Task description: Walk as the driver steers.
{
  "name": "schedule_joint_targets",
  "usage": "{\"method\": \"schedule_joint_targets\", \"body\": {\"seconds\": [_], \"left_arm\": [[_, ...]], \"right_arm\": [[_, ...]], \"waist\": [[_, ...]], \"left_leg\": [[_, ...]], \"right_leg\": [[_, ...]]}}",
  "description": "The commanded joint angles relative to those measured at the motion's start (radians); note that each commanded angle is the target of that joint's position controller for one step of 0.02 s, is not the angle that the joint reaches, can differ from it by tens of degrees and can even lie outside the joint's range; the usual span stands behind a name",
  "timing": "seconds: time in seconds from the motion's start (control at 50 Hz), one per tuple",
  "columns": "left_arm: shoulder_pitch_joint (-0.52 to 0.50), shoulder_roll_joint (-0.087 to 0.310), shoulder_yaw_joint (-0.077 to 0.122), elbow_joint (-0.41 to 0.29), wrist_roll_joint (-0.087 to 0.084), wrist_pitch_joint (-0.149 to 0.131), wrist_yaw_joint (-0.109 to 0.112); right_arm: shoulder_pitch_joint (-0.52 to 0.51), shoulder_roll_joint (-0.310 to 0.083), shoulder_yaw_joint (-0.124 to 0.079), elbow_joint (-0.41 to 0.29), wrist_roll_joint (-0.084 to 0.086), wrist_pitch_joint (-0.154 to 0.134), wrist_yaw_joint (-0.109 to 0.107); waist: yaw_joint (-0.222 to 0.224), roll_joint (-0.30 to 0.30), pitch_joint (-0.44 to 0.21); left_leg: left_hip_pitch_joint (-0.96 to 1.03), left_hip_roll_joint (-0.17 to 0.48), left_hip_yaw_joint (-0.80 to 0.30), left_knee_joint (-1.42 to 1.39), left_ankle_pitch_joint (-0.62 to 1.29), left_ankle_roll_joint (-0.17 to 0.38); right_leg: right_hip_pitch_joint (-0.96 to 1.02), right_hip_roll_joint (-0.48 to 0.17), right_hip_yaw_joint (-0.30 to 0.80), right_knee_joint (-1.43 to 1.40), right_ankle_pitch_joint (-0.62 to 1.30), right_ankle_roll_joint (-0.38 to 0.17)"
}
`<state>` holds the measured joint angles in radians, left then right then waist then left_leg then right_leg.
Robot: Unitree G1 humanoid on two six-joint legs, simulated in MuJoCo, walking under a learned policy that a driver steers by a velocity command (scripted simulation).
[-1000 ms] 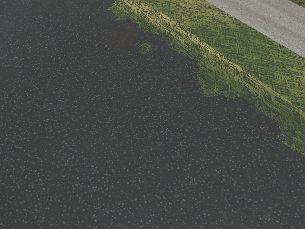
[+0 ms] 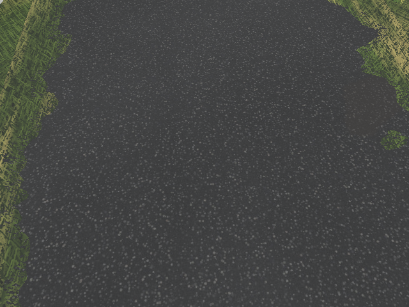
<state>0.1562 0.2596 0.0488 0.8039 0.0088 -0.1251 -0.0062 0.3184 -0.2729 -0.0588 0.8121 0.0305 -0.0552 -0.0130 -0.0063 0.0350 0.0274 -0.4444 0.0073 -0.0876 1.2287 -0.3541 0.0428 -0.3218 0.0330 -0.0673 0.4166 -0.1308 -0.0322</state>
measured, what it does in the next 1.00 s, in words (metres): walks ahead: left foot, then right foot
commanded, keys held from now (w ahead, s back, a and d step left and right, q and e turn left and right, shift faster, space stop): w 1.00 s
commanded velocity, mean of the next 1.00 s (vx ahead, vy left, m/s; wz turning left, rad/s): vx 0.50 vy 0.00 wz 0.13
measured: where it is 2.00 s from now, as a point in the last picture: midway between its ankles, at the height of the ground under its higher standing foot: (195, 165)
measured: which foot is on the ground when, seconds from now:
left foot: up 0.00-0.34, down 0.36-0.92, up 0.94-1.00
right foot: down 0.00-0.38, up 0.40-0.88, down 0.90-1.00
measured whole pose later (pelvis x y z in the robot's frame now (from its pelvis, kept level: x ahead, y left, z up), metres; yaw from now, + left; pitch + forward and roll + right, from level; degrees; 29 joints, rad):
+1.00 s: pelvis +0.54 +0.05 -0.01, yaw +5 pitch +2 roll +0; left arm 0.11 0.26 0.05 0.81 -0.01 -0.10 -0.04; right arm 0.36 -0.27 -0.05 0.90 0.03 -0.08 0.00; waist -0.02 0.01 0.03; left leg -0.26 0.00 -0.05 1.09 -0.46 0.03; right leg -0.45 0.02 -0.06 0.56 -0.15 -0.06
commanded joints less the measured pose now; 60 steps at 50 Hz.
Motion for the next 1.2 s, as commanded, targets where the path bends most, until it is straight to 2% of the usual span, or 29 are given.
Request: {"method": "schedule_joint_targets", "body": {"seconds": [0.02, 0.08, 0.14, 0.2, 0.26, 0.3, 0.34, 0.36, 0.38, 0.4, 0.42, 0.44, 0.46, 0.48, 0.54, 0.58, 0.7, 0.8, 0.86, 0.9, 0.92, 0.94, 0.96, 0.98, 1.0, 1.02, 1.04, 1.1, 1.2], "left_arm": [[0.049, 0.083, 0.022, -0.013, 0.0, -0.015, -0.007], [0.081, 0.124, 0.036, 0.023, -0.008, -0.023, -0.014], [0.089, 0.149, 0.04, 0.037, -0.016, -0.012, -0.011], [0.132, 0.17, 0.039, 0.054, -0.028, 0.003, -0.009], [0.191, 0.192, 0.041, 0.084, -0.039, 0.021, -0.01], [0.194, 0.205, 0.043, 0.096, -0.045, 0.036, -0.008], [0.177, 0.196, 0.035, 0.098, -0.043, 0.048, -0.004], [0.174, 0.157, 0.017, 0.082, -0.025, 0.046, 0.001], [0.259, 0.04, -0.021, 0.046, -0.008, 0.026, -0.006], [0.251, 0.088, -0.012, 0.064, -0.025, 0.0, -0.01], [0.176, 0.155, 0.01, 0.036, -0.056, -0.01, -0.014], [0.118, 0.148, 0.007, 0.021, -0.054, -0.01, -0.01], [0.092, 0.137, 0.009, 0.021, -0.035, -0.003, -0.006], [0.108, 0.13, 0.015, 0.025, -0.026, 0.011, -0.004], [0.128, 0.082, 0.01, 0.032, -0.021, 0.047, -0.003], [0.066, 0.077, 0.01, 0.01, -0.014, 0.054, 0.001], [-0.134, 0.049, -0.002, -0.043, -0.018, 0.041, -0.016], [-0.244, 0.059, -0.005, -0.095, -0.026, 0.027, -0.042], [-0.194, 0.09, 0.006, -0.092, -0.025, 0.019, -0.052], [0.05, 0.155, 0.044, -0.019, -0.02, 0.019, -0.04], [0.235, 0.233, 0.066, 0.017, -0.011, 0.022, -0.029], [0.29, 0.297, 0.078, 0.039, -0.011, 0.026, -0.034], [0.281, 0.198, 0.053, 0.034, -0.023, 0.024, -0.034], [0.196, 0.16, 0.04, 0.019, -0.023, 0.022, -0.031], [0.113, 0.138, 0.032, 0.002, -0.018, 0.023, -0.03], [0.067, 0.113, 0.025, -0.004, -0.01, 0.021, -0.032], [0.048, 0.092, 0.019, -0.004, 0.002, 0.016, -0.033], [0.065, 0.107, 0.023, 0.02, -0.004, 0.005, -0.03], [0.15, 0.137, 0.029, 0.057, -0.015, 0.019, -0.004]], "right_arm": [[0.032, -0.025, -0.011, -0.079, 0.002, 0.001, 0.004], [-0.037, -0.01, 0.0, -0.116, -0.013, 0.006, 0.003], [-0.124, -0.016, 0.009, -0.143, -0.02, -0.011, 0.018], [-0.239, -0.012, 0.019, -0.172, -0.016, -0.024, 0.035], [-0.314, -0.033, 0.016, -0.212, -0.006, -0.026, 0.046], [-0.31, -0.056, 0.008, -0.223, -0.009, -0.028, 0.052], [-0.118, -0.114, -0.028, -0.167, -0.019, -0.029, 0.046], [0.065, -0.183, -0.059, -0.123, -0.022, -0.026, 0.034], [0.163, -0.309, -0.083, -0.111, -0.037, -0.02, 0.026], [0.189, -0.236, -0.063, -0.107, -0.025, -0.024, 0.029], [0.12, -0.182, -0.043, -0.112, -0.028, -0.03, 0.034], [0.041, -0.142, -0.032, -0.125, -0.025, -0.031, 0.037], [-0.023, -0.106, -0.022, -0.13, -0.027, -0.033, 0.042], [-0.059, -0.08, -0.015, -0.133, -0.031, -0.039, 0.045], [-0.057, -0.093, -0.023, -0.107, -0.03, -0.059, 0.044], [-0.024, -0.107, -0.028, -0.082, -0.031, -0.062, 0.034], [0.058, -0.136, -0.033, -0.021, -0.022, -0.047, 0.011], [0.119, -0.148, -0.037, 0.036, -0.013, -0.03, 0.004], [0.094, -0.166, -0.044, 0.046, -0.011, -0.017, -0.001], [0.065, -0.154, -0.036, 0.041, -0.016, -0.005, -0.004], [0.081, -0.117, -0.017, 0.018, -0.034, -0.005, -0.007], [0.227, 0.03, 0.024, 0.019, -0.03, -0.028, 0.009], [0.153, -0.082, 0.001, 0.029, -0.005, -0.05, 0.012], [0.045, -0.137, -0.015, -0.005, 0.016, -0.063, 0.014], [-0.013, -0.13, -0.013, -0.02, 0.009, -0.065, 0.007], [-0.036, -0.121, -0.017, -0.024, -0.01, -0.06, 0.002], [-0.014, -0.108, -0.021, -0.021, -0.016, -0.049, 0.001], [0.006, -0.064, -0.016, -0.013, -0.018, -0.021, -0.002], [-0.172, -0.047, -0.012, -0.068, -0.032, -0.023, 0.0]], "waist": [[0.002, -0.101, -0.047], [0.001, -0.074, -0.01], [0.016, -0.069, -0.004], [0.059, -0.081, 0.014], [0.077, -0.104, 0.031], [0.054, -0.119, 0.026], [-0.057, -0.106, -0.085], [-0.134, -0.052, -0.204], [-0.102, 0.212, -0.324], [-0.114, 0.193, -0.411], [-0.098, 0.138, -0.267], [-0.069, 0.084, -0.187], [-0.037, 0.038, -0.125], [-0.002, 0.055, -0.106], [0.036, 0.04, -0.074], [0.027, 0.019, -0.039], [-0.039, 0.025, 0.02], [-0.066, 0.032, 0.06], [-0.023, 0.055, 0.023], [0.097, 0.045, -0.126], [0.152, -0.072, -0.278], [0.074, -0.348, -0.411], [0.122, -0.243, -0.383], [0.11, -0.189, -0.228], [0.076, -0.095, -0.149], [0.047, -0.081, -0.095], [0.013, -0.104, -0.086], [-0.014, -0.105, -0.056], [0.028, -0.077, -0.004]], "left_leg": [[-0.173, 0.112, -0.032, -0.017, 0.053, 0.001], [-0.233, 0.122, -0.035, -0.158, 0.113, -0.007], [-0.238, 0.127, 0.005, -0.349, 0.272, -0.008], [-0.169, 0.1, 0.077, -0.514, 0.36, -0.013], [-0.162, 0.082, 0.09, -0.603, 0.301, 0.003], [-0.118, 0.059, 0.109, -0.654, 0.231, 0.031], [0.172, -0.009, 0.162, -0.723, 0.244, 0.073], [0.445, 0.073, 0.058, -0.704, 0.261, 0.118], [0.8, 0.347, -0.42, -0.781, 0.148, 0.276], [0.822, 0.406, -0.666, -0.921, 0.101, 0.316], [0.719, 0.37, -0.518, -0.921, 0.132, 0.266], [0.585, 0.323, -0.368, -0.925, 0.214, 0.233], [0.459, 0.277, -0.269, -0.954, 0.289, 0.213], [0.376, 0.243, -0.203, -0.988, 0.326, 0.195], [0.288, 0.218, -0.114, -1.063, 0.408, 0.21], [0.298, 0.216, -0.077, -1.087, 0.442, 0.213], [0.346, 0.19, 0.015, -1.112, 0.367, 0.168], [0.477, 0.246, 0.009, -1.053, 0.372, 0.153], [0.526, 0.261, 0.011, -0.965, 0.556, 0.126], [0.462, 0.182, 0.076, -0.681, 0.819, 0.082], [0.246, 0.119, 0.121, -0.357, 0.55, 0.043], [-0.163, -0.073, 0.074, -0.012, -0.16, -0.023], [-0.28, -0.036, -0.059, 0.101, -0.216, -0.006], [-0.343, 0.017, -0.035, 0.108, -0.127, 0.011], [-0.305, 0.073, -0.004, 0.06, -0.027, 0.014], [-0.261, 0.105, 0.003, 0.002, 0.031, 0.009], [-0.192, 0.131, -0.007, -0.035, 0.069, 0.009], [-0.163, 0.144, 0.013, -0.12, 0.116, -0.011], [-0.257, 0.137, 0.035, -0.392, 0.35, -0.048]], "right_leg": [[0.162, -0.279, 0.273, -0.262, 0.031, -0.181], [0.154, -0.294, 0.207, -0.306, 0.109, -0.215], [0.185, -0.27, 0.124, -0.308, 0.169, -0.2], [0.182, -0.243, 0.063, -0.285, 0.159, -0.169], [0.263, -0.289, 0.08, -0.255, 0.125, -0.151], [0.311, -0.315, 0.085, -0.201, 0.179, -0.133], [0.28, -0.258, 0.018, 0.043, 0.449, -0.09], [0.126, -0.205, -0.03, 0.303, 0.369, -0.047], [-0.29, -0.046, -0.047, 0.719, -0.131, 0.024], [-0.413, -0.024, 0.128, 0.892, -0.428, 0.016], [-0.497, -0.082, 0.145, 0.934, -0.37, -0.003], [-0.478, -0.13, 0.123, 0.891, -0.278, -0.011], [-0.434, -0.16, 0.118, 0.826, -0.213, -0.007], [-0.366, -0.187, 0.129, 0.773, -0.165, -0.005], [-0.312, -0.186, 0.12, 0.7, -0.083, 0.014], [-0.372, -0.187, 0.123, 0.606, -0.006, 0.028], [-0.369, -0.142, 0.085, 0.264, 0.241, 0.03], [-0.387, -0.118, 0.08, 0.141, 0.17, -0.006], [-0.272, -0.082, 0.049, 0.103, 0.067, -0.047], [0.076, -0.023, -0.002, 0.087, 0.076, -0.094], [0.393, -0.207, 0.21, 0.111, 0.108, -0.159], [0.732, -0.424, 0.708, -0.012, -0.12, -0.325], [0.706, -0.407, 0.795, -0.116, -0.265, -0.292], [0.571, -0.378, 0.644, -0.132, -0.236, -0.241], [0.417, -0.344, 0.526, -0.151, -0.133, -0.215], [0.293, -0.313, 0.447, -0.177, -0.031, -0.21], [0.221, -0.281, 0.387, -0.204, 0.025, -0.2], [0.144, -0.255, 0.282, -0.266, 0.13, -0.214], [0.18, -0.223, 0.198, -0.293, 0.217, -0.193]]}}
